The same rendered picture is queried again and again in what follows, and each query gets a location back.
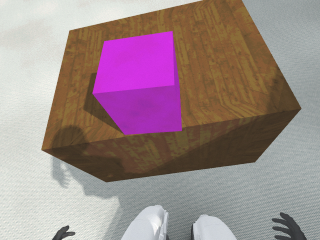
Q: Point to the left robot hand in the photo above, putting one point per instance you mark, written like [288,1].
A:
[62,233]

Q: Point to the left robot shin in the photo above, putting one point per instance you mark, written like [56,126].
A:
[161,237]

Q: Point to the robot left thigh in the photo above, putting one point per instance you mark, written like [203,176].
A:
[148,225]

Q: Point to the pedestal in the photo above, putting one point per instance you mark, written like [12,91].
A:
[234,98]

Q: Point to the carton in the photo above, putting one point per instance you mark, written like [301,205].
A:
[137,83]

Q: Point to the right robot hand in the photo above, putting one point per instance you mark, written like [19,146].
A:
[294,230]

